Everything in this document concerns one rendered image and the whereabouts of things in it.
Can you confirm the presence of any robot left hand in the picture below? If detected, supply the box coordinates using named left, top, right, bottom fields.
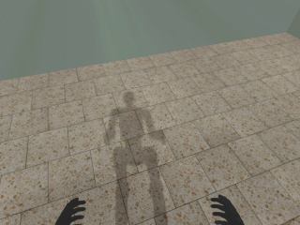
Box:
left=55, top=197, right=86, bottom=225

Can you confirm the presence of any robot right hand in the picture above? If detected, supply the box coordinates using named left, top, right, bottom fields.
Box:
left=210, top=194, right=245, bottom=225

